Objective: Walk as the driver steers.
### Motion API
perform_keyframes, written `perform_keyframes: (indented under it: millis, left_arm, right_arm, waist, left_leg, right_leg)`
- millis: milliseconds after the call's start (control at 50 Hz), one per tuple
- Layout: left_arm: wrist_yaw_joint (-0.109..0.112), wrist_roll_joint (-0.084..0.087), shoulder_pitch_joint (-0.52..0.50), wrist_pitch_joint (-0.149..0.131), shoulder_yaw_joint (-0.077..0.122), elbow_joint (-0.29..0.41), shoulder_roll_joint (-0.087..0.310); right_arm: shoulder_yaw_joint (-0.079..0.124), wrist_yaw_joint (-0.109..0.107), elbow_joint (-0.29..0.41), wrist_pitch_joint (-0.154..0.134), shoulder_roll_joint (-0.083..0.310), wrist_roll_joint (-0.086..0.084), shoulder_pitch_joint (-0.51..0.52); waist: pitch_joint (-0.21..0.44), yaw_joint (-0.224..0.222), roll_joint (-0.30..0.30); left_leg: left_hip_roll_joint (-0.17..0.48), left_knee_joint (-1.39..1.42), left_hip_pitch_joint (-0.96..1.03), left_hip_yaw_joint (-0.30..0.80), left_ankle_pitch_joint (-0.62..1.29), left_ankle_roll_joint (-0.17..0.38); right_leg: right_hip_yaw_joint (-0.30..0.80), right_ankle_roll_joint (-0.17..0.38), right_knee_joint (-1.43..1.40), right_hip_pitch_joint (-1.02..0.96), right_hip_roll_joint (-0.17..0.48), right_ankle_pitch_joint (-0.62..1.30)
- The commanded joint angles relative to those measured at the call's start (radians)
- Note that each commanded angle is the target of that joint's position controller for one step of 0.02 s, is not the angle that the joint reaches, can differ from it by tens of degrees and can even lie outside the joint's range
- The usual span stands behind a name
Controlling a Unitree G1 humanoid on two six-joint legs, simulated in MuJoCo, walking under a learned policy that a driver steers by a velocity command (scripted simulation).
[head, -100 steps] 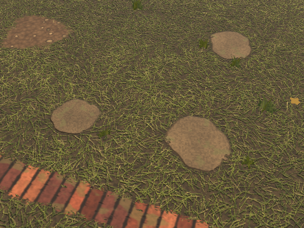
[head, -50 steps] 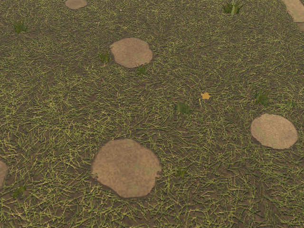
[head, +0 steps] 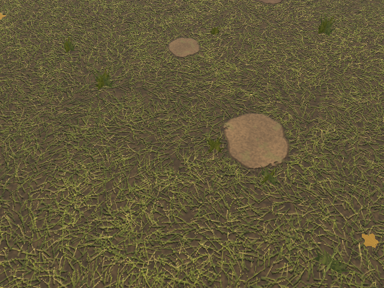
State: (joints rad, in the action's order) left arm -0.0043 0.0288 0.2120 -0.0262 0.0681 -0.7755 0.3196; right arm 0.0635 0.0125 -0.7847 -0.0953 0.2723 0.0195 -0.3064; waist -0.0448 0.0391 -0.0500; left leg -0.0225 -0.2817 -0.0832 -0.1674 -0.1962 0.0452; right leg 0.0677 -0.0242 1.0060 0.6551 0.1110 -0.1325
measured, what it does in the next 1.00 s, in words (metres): walks ahead, turning right: right foot, then left foot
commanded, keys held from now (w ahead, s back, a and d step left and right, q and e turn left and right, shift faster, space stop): w+e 0.60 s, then w+q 0.40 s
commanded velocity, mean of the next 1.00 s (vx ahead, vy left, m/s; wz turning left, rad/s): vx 0.50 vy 0.00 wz -0.31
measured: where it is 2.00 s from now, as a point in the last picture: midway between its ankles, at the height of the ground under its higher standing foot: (236, 206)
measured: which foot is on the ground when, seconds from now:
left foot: down 0.00-0.24, up 0.26-0.72, down 0.74-1.00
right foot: up 0.00-0.24, down 0.26-0.74, up 0.76-1.00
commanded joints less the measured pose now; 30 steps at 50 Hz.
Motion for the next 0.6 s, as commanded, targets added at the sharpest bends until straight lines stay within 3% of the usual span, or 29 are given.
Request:
perform_keyframes:
  millis: [20,100,160,200,220,240,260,280,300,320,340,360,380,440,480,540,600]
  left_arm:
    - [-0.016,-0.006,-0.012,-0.009,-0.004,0.06,0.012]
    - [-0.042,-0.007,-0.143,-0.011,-0.016,0.119,0.004]
    - [-0.057,-0.008,-0.188,-0.008,-0.012,0.159,0.02]
    - [-0.061,-0.009,-0.146,-0.002,0.005,0.17,0.05]
    - [-0.058,-0.006,-0.059,0.002,0.023,0.155,0.08]
    - [-0.048,-0.002,0.093,0.005,0.054,0.119,0.128]
    - [-0.027,0.001,0.248,0.017,0.09,0.082,0.215]
    - [-0.022,0.007,0.199,0.006,0.101,0.097,0.32]
    - [-0.031,-0.001,0.213,-0.015,0.073,0.131,0.229]
    - [-0.035,-0.01,0.179,-0.031,0.057,0.122,0.175]
    - [-0.034,-0.007,0.123,-0.039,0.049,0.124,0.15]
    - [-0.031,-0.008,0.06,-0.04,0.039,0.135,0.116]
    - [-0.024,-0.022,0.025,-0.041,0.03,0.152,0.095]
    - [-0.008,-0.018,0.026,-0.045,0.034,0.151,0.112]
    - [0.006,-0.015,0.054,-0.043,0.041,0.138,0.138]
    - [0.019,-0.008,0.09,-0.032,0.043,0.122,0.145]
    - [0.022,-0.003,0.142,-0.024,0.046,0.1,0.151]
  right_arm:
    - [0.033,-0.015,0.064,-0.019,0.138,-0.002,0.086]
    - [0.049,-0.022,0.029,0.001,0.18,-0.02,0.023]
    - [0.059,-0.023,0.01,0.025,0.202,-0.038,0.004]
    - [0.067,-0.028,0.013,0.04,0.233,-0.045,0.02]
    - [0.069,-0.03,0.017,0.049,0.242,-0.05,0.03]
    - [0.064,-0.032,0.023,0.055,0.233,-0.055,0.046]
    - [0.045,-0.035,0.038,0.047,0.191,-0.033,0.025]
    - [-0.001,-0.022,0.095,0.02,0.041,0.001,-0.069]
    - [0.007,-0.011,0.105,-0.018,0.126,-0.035,0.044]
    - [0.02,-0.004,0.135,-0.037,0.173,-0.071,0.137]
    - [0.014,-0.01,0.134,-0.048,0.16,-0.058,0.145]
    - [0.019,-0.017,0.121,-0.049,0.162,-0.029,0.139]
    - [0.025,-0.017,0.115,-0.04,0.168,-0.018,0.116]
    - [0.019,-0.014,0.116,-0.011,0.134,-0.004,0.109]
    - [0.008,-0.015,0.139,-0.002,0.108,-0.002,0.179]
    - [-0.007,-0.006,0.165,-0.007,0.078,-0.008,0.293]
    - [-0.005,0.007,0.187,-0.018,0.094,-0.025,0.366]
  waist:
    - [-0.022,-0.024,0.101]
    - [-0.071,0.026,0.072]
    - [-0.073,0.025,0.081]
    - [-0.011,-0.017,0.115]
    - [0.048,-0.071,0.125]
    - [0.13,-0.159,0.108]
    - [0.218,-0.217,0.006]
    - [0.296,-0.078,-0.246]
    - [0.392,-0.158,-0.101]
    - [0.245,-0.164,-0.05]
    - [0.164,-0.118,0.025]
    - [0.112,-0.078,0.046]
    - [0.103,-0.046,0.02]
    - [0.079,-0.024,0.025]
    - [0.047,-0.042,0.022]
    - [0.031,-0.089,-0.017]
    - [0.025,-0.12,-0.031]
  left_leg:
    - [0.264,0.17,-0.03,0.074,0.232,0.134]
    - [0.304,0.162,0.068,0.017,0.248,0.127]
    - [0.327,0.09,0.171,-0.013,0.371,0.106]
    - [0.322,-0.045,0.202,-0.042,0.704,0.082]
    - [0.308,-0.184,0.193,-0.058,0.845,0.067]
    - [0.269,-0.393,0.114,-0.086,0.851,0.035]
    - [0.222,-0.698,-0.126,-0.084,0.547,-0.016]
    - [0.004,-1.039,-0.573,0.03,-0.377,-0.083]
    - [-0.002,-1.125,-0.677,0.257,-0.404,-0.064]
    - [0.043,-1.095,-0.749,0.261,-0.303,-0.038]
    - [0.088,-1.009,-0.714,0.259,-0.216,-0.026]
    - [0.118,-0.921,-0.65,0.258,-0.166,-0.033]
    - [0.137,-0.879,-0.58,0.267,-0.127,-0.04]
    - [0.129,-0.761,-0.526,0.235,-0.074,-0.087]
    - [0.11,-0.624,-0.536,0.219,0.032,-0.116]
    - [0.06,-0.381,-0.461,0.209,0.234,-0.126]
    - [0.028,-0.269,-0.409,0.221,0.298,-0.117]
  right_leg:
    - [0.01,0.003,-0.153,-0.01,0.023,0.154]
    - [-0.052,0.035,-0.303,0.017,0.011,0.16]
    - [-0.095,0.076,-0.357,0.03,-0.011,0.06]
    - [-0.156,0.115,-0.359,-0.081,-0.076,-0.038]
    - [-0.185,0.14,-0.362,-0.199,-0.122,-0.075]
    - [-0.194,0.177,-0.424,-0.42,-0.172,-0.028]
    - [-0.014,0.232,-0.453,-0.721,-0.088,-0.008]
    - [0.573,0.427,-0.567,-1.015,0.16,-0.204]
    - [0.771,0.445,-0.72,-1.052,0.22,-0.32]
    - [0.634,0.392,-0.744,-0.958,0.201,-0.245]
    - [0.514,0.357,-0.734,-0.821,0.158,-0.137]
    - [0.412,0.333,-0.734,-0.697,0.117,-0.011]
    - [0.356,0.326,-0.75,-0.618,0.09,0.08]
    - [0.264,0.331,-0.783,-0.503,0.054,0.242]
    - [0.211,0.312,-0.79,-0.456,0.022,0.257]
    - [0.165,0.257,-0.772,-0.409,-0.034,0.153]
    - [0.222,0.237,-0.743,-0.428,-0.011,0.069]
